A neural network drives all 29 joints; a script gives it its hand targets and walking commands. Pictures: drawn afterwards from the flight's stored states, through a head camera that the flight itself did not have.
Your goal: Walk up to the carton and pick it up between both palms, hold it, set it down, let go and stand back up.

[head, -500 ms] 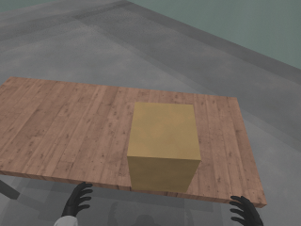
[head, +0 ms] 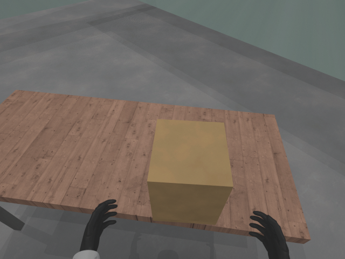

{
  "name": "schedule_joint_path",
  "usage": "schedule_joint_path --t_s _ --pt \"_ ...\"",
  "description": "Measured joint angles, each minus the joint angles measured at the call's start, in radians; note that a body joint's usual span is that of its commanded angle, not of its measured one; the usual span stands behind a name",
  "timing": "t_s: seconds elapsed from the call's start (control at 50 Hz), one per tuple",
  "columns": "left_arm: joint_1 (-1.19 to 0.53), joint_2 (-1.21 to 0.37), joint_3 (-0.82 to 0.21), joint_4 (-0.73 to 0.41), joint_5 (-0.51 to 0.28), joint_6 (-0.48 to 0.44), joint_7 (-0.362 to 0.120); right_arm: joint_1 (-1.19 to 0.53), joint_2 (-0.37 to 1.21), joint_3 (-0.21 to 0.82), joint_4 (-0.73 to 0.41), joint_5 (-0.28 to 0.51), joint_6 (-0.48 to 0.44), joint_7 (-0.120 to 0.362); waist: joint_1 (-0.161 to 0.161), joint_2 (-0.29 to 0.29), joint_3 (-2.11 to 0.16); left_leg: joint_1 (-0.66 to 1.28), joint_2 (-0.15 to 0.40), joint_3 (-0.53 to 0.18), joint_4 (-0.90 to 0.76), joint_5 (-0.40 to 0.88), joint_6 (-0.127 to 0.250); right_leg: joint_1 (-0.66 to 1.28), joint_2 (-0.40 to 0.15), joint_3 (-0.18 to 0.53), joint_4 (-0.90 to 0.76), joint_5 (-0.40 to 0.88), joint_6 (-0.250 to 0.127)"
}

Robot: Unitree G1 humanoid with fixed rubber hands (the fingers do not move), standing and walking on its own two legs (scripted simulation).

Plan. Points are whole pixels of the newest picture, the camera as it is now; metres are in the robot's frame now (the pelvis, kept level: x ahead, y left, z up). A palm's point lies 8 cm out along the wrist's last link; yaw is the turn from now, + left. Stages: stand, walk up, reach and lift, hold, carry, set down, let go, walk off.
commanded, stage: reach and lift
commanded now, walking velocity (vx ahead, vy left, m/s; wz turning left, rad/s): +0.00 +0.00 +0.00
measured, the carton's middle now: (187, 173) +0.38 -0.01 -0.09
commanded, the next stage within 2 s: none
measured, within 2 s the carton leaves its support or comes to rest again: neither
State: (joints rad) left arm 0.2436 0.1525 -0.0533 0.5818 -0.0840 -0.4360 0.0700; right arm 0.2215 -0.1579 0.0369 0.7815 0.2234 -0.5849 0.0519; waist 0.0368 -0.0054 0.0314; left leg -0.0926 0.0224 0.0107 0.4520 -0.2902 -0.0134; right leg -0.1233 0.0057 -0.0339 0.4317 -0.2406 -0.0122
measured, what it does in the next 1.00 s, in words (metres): stands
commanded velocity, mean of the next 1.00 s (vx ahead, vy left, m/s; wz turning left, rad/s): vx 0.00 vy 0.00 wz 0.00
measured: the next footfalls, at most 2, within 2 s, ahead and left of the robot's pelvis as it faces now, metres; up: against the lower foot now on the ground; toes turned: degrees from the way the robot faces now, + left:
none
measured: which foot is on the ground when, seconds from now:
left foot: down 0.00-1.00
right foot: down 0.00-1.00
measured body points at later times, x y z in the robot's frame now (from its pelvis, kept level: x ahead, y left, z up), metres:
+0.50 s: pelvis +0.00 +0.00 +0.00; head -0.02 +0.01 +0.45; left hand +0.24 +0.21 -0.01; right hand +0.25 -0.21 -0.01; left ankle -0.02 +0.12 -0.74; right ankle +0.00 -0.11 -0.74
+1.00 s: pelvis +0.00 +0.00 +0.01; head -0.01 +0.00 +0.46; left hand +0.30 +0.21 +0.05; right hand +0.31 -0.22 +0.04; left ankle -0.02 +0.12 -0.74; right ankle +0.00 -0.11 -0.74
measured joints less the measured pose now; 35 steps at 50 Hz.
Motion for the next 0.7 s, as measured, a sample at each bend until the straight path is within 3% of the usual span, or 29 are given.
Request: schedule_joint_path --t_s 0.18,0.38,0.7 --pt "-0.037 -0.02 -0.011 -0.016 0.005 0.006 0.019 -0.043 -0.017 0.007 -0.004 0.024 0.002 -0.004 -0.003 0.001 0.002 0.004 0.002 0.009 0.0 -0.001 0.001 0.001 0.002 0.009 -0.001 0.003 0.001" --pt "-0.117 -0.001 -0.003 -0.019 -0.033 0.069 0.03 -0.142 -0.052 0.01 -0.04 0.045 0.101 -0.002 0.003 -0.006 -0.01 -0.005 0.003 0.016 -0.022 0.016 0.001 -0.015 0.005 0.017 -0.016 0.019 -0.001" --pt "-0.243 0.019 0.044 -0.106 -0.051 0.277 0.012 -0.302 -0.049 -0.016 -0.113 0.023 0.302 -0.037 -0.017 0.004 -0.025 0.018 0.001 0.007 -0.073 0.045 0.001 0.017 0.004 0.008 -0.075 0.048 -0.001"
